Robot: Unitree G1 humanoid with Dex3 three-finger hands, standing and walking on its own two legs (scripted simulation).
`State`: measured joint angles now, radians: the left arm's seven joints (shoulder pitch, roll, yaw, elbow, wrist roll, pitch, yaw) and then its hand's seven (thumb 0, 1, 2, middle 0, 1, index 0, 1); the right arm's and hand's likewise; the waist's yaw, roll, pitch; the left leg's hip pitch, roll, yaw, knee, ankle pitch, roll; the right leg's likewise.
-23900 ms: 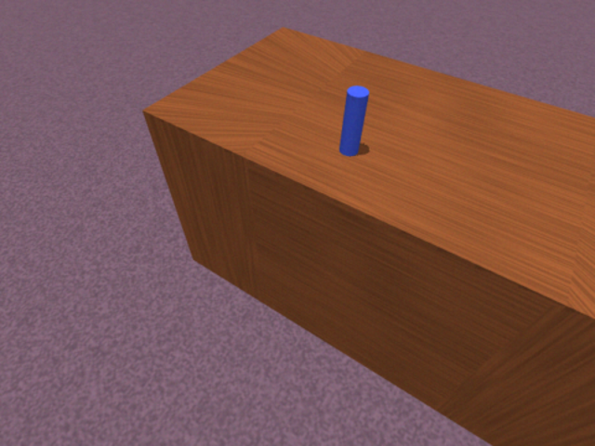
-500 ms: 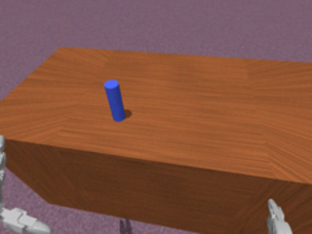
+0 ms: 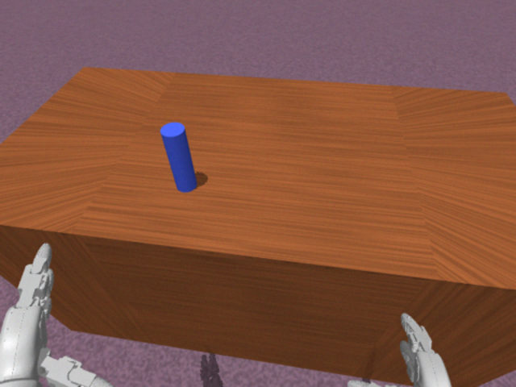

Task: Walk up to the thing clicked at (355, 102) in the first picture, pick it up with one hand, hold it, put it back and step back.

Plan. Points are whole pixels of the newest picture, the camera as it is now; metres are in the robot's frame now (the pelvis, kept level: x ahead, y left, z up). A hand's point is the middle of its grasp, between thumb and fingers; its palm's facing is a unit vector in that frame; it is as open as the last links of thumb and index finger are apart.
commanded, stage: home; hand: left
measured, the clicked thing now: (180, 159) +0.53 +0.20 +0.03
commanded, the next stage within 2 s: none
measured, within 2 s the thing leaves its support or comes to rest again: neither
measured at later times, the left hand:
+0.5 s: hand (149, 352) +0.19 +0.19 -0.07, palm faces +0.10 -0.97 -0.23, open 17.6 cm
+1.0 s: hand (149, 353) +0.19 +0.19 -0.08, palm faces +0.12 -0.95 -0.27, open 17.5 cm
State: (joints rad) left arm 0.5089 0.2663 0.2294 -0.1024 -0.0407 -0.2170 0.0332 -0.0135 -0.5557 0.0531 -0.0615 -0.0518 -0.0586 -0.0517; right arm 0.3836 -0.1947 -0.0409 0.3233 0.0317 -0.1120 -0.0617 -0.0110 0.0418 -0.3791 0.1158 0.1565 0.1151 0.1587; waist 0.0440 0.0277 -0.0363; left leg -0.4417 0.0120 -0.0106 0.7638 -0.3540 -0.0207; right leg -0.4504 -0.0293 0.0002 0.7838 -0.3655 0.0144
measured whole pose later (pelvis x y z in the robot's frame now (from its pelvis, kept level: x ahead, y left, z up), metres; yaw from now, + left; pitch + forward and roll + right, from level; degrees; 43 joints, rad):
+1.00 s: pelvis +0.02 +0.01 -0.02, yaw +0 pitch +7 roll -2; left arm 0.44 0.19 -0.01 0.10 0.00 0.11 0.13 -0.01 -0.55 0.05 -0.06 -0.04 -0.05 -0.05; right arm 0.28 -0.21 0.02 0.52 0.02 -0.09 -0.12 0.01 -0.90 -0.90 0.21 0.30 0.20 0.30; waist -0.01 0.03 -0.09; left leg -0.58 0.03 -0.03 0.92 -0.46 -0.01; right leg -0.56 -0.01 -0.02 0.87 -0.43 0.02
